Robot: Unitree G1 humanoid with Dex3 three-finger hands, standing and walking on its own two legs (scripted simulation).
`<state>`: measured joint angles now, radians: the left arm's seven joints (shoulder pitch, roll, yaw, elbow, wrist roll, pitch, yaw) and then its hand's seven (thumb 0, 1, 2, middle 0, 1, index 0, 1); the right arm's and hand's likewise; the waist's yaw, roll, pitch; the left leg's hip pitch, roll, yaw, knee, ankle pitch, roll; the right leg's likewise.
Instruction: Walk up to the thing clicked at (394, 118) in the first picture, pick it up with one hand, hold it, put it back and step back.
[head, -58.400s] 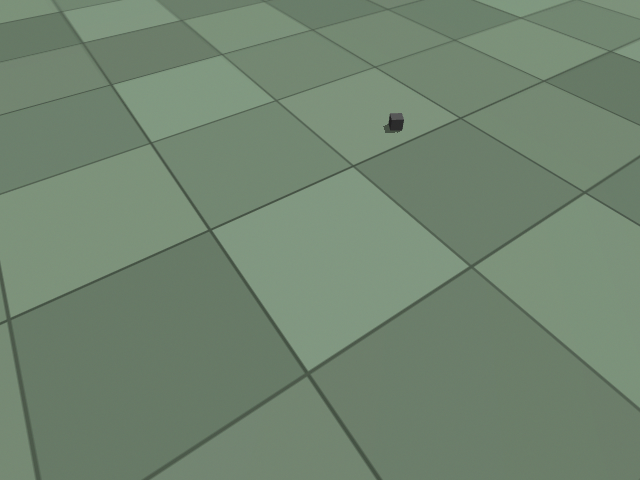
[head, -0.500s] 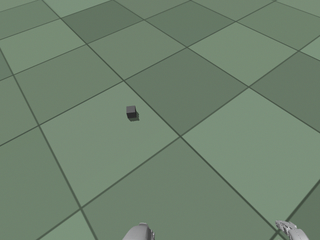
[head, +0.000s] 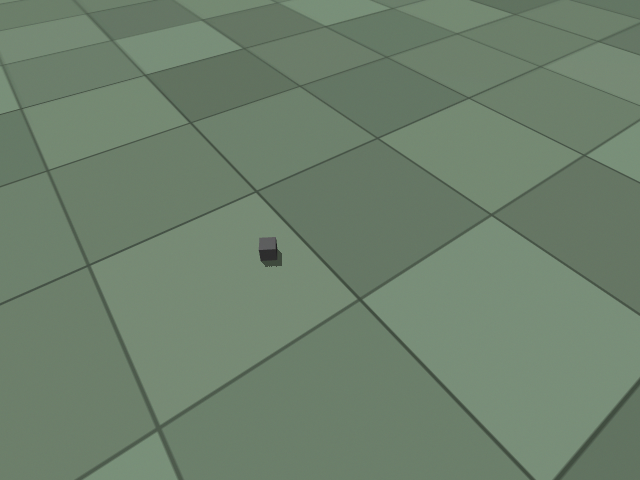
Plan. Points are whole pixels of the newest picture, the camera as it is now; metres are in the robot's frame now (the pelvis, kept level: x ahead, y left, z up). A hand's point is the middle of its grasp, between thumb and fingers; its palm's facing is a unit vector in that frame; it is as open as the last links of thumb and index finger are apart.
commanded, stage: step back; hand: left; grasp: from above
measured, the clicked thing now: (268, 248) +1.12 +0.24 -0.73
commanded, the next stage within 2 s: stand in 0.58 s
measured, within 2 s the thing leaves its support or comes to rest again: neither
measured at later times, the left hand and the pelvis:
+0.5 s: hand out of the picture +0.14 +0.27 -0.14, palm faces +0.03 -0.93 -0.36, open 7.4 cm; pelvis +0.04 +0.01 +0.01, yaw +1 degrees
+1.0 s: hand out of the picture +0.11 +0.25 -0.14, palm faces +0.00 -0.94 -0.34, open 7.4 cm; pelvis +0.03 +0.00 +0.02, yaw +1 degrees
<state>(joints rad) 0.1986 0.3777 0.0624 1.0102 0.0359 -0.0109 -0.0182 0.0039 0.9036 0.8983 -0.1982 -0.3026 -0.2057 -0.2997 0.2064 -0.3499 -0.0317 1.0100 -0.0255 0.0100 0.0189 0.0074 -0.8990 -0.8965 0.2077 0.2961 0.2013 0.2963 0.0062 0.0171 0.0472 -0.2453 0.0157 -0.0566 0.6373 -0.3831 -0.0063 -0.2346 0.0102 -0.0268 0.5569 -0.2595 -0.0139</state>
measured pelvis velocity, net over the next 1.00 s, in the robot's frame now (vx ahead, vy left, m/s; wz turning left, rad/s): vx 0.03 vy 0.00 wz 0.02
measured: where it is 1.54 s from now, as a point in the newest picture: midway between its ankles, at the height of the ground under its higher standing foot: outside the picture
